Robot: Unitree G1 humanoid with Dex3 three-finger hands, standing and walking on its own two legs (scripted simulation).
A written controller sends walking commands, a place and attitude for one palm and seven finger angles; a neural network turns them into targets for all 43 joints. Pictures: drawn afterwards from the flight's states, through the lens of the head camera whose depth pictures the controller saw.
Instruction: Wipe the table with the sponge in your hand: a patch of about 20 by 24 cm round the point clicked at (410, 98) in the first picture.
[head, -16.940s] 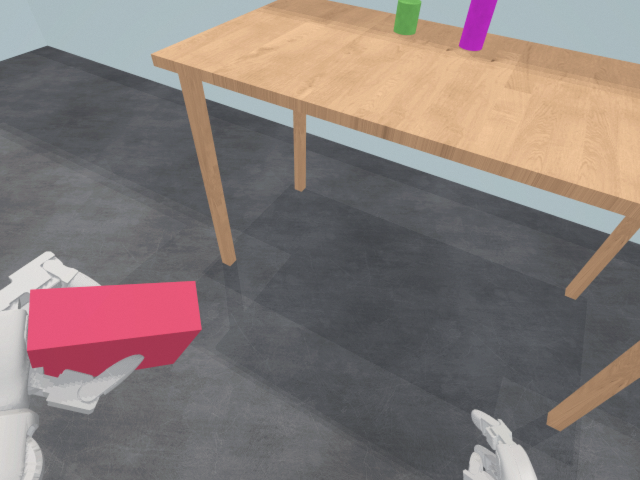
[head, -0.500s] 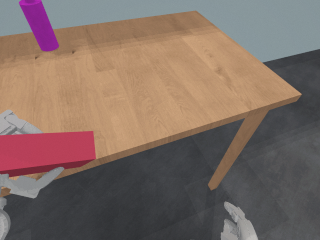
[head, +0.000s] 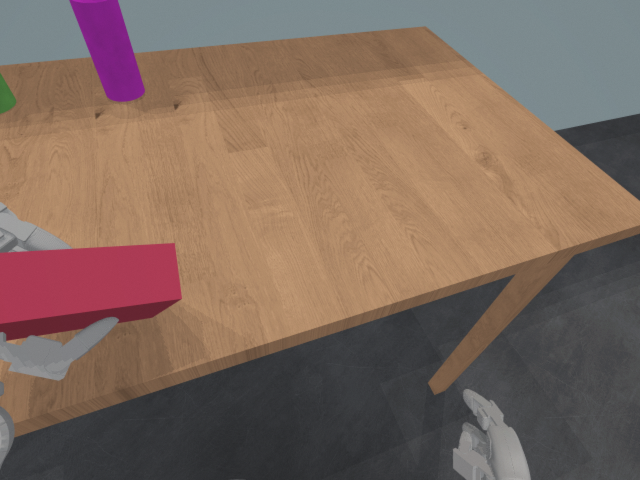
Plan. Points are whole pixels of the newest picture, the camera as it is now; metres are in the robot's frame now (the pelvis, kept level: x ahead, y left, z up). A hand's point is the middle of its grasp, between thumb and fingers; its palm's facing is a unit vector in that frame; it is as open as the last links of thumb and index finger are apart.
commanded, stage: come to a stop and stand still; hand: left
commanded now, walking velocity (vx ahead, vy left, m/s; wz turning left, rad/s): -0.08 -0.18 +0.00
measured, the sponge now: (113, 290) +0.25 +0.21 +0.16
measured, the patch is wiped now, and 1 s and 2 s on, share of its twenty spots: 0.00 0.00 0.00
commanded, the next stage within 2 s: look again from close up in 1.34 s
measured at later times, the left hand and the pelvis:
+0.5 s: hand out of the picture +0.20 +0.28 +0.18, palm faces +0.36 -0.87 -0.33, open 9.4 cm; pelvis -0.03 +0.04 +0.01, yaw -1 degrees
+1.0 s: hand out of the picture +0.20 +0.30 +0.18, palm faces +0.45 -0.83 -0.33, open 9.4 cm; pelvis -0.01 +0.05 +0.01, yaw +1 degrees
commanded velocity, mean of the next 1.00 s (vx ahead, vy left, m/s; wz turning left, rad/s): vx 0.00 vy -0.01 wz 0.00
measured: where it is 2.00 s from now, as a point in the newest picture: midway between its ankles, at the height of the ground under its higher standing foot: outside the picture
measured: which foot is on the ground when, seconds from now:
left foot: down 0.00-1.00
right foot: down 0.00-1.00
